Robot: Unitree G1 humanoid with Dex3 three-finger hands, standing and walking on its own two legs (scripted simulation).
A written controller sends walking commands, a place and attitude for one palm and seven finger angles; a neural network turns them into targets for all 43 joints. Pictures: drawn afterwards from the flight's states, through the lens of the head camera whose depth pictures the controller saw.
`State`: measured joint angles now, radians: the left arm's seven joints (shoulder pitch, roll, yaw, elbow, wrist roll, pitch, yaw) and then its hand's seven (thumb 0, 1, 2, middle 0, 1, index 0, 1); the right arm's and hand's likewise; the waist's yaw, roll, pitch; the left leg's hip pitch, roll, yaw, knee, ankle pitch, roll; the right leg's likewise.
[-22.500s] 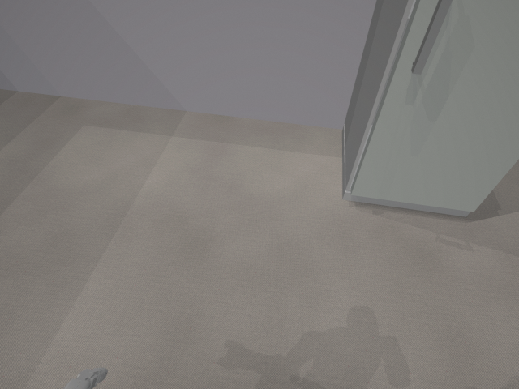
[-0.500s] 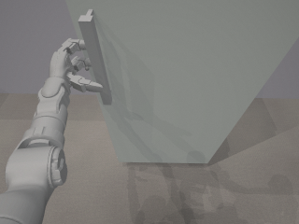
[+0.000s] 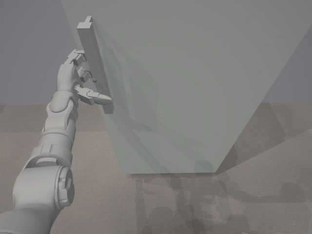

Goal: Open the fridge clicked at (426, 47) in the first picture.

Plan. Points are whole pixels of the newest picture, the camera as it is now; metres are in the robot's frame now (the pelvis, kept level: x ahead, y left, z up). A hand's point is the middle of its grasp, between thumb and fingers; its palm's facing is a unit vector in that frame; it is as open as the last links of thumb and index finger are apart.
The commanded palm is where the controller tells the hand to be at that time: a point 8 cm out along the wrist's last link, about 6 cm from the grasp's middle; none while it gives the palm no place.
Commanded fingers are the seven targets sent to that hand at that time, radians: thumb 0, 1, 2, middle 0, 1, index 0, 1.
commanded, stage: slide the fingers in behind the handle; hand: left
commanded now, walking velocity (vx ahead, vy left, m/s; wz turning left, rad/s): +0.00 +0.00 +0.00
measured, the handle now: (101, 72) +0.51 +0.15 +0.14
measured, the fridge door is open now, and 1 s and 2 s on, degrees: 0 0 0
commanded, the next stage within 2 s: grip the handle and tug to test in 1.24 s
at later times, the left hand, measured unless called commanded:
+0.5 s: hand (102, 80) +0.46 +0.13 +0.15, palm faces +0.00 -1.00 -0.02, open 14.0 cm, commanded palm +0.44 +0.18 +0.15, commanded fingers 0.00 -0.50 0.30 -0.30 -1.20 -0.30 -1.20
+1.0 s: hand (105, 80) +0.46 +0.13 +0.15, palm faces +0.00 -1.00 -0.02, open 13.9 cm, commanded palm +0.43 +0.17 +0.15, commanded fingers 0.00 -0.50 0.30 -0.30 -1.20 -0.30 -1.20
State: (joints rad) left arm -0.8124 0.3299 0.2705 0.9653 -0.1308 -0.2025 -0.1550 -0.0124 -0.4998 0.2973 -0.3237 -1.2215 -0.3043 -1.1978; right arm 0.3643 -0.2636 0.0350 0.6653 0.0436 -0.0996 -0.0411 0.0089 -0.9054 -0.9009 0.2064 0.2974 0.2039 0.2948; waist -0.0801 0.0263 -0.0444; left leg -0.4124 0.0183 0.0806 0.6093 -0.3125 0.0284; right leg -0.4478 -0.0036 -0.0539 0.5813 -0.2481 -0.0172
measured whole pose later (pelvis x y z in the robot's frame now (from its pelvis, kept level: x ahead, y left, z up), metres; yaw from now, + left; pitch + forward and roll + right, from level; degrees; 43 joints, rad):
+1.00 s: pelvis +0.00 -0.01 +0.00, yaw +2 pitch +6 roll +0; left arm -0.87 0.27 0.17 1.01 -0.15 -0.20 -0.08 -0.01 -0.50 0.30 -0.30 -1.23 -0.30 -1.21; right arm 0.34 -0.26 0.03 0.71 0.04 -0.11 -0.04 0.01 -0.91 -0.90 0.21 0.30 0.20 0.29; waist -0.06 0.03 -0.04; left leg -0.41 0.01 0.05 0.60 -0.30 0.02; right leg -0.44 -0.01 -0.08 0.58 -0.25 -0.03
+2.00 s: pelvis +0.01 -0.01 +0.00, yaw +1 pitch +6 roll +0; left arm -0.81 0.25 0.20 0.93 -0.14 -0.16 -0.09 0.01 0.64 0.78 -0.42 -1.37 -0.41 -1.36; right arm 0.33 -0.25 0.03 0.68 0.04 -0.08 -0.03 0.01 -0.91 -0.90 0.21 0.30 0.20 0.29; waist -0.06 0.03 -0.05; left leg -0.38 0.02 0.06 0.58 -0.31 0.02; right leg -0.41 0.00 -0.06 0.56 -0.25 -0.02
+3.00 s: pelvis +0.04 +0.00 +0.01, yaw -1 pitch +5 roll -1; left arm -0.56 0.19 0.19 0.53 -0.15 0.02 -0.06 0.02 0.68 0.76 -0.36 -1.40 -0.39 -1.40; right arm 0.28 -0.24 0.01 0.62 0.05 -0.02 -0.04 0.01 -0.91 -0.90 0.21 0.30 0.20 0.29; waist -0.03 0.03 -0.05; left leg -0.26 0.03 0.09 0.50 -0.32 0.02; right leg -0.31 0.01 -0.04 0.48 -0.26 -0.02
